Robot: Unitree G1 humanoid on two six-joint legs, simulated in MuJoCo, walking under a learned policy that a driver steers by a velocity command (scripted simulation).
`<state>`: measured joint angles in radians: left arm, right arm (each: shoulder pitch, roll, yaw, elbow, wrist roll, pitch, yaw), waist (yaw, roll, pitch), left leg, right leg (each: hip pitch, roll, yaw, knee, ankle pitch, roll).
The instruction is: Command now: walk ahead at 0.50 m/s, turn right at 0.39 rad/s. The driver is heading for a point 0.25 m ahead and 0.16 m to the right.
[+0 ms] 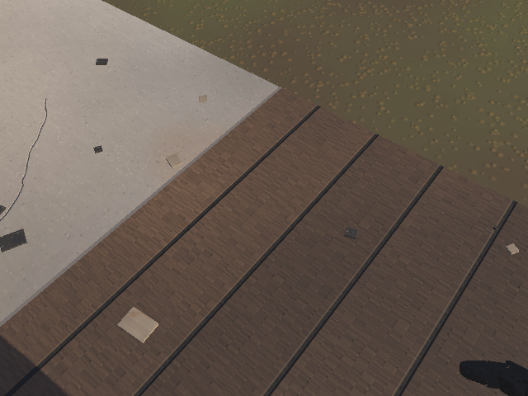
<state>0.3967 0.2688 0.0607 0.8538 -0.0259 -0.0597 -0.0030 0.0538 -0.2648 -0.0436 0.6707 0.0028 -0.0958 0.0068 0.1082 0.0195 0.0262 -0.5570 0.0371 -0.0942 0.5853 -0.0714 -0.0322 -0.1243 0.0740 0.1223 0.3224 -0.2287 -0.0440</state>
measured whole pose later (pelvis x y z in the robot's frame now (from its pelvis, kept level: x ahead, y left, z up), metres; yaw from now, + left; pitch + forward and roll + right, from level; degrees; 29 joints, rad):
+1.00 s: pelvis +0.29 +0.01 -0.01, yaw -12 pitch -1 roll +0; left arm 0.17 0.24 0.04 0.85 0.01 0.01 0.01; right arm 0.22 -0.23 -0.02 0.93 -0.01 -0.02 -0.03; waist 0.00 -0.01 0.02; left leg -0.21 0.03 -0.01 0.54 -0.32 -0.02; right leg -0.29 0.01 0.01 0.51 -0.21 0.01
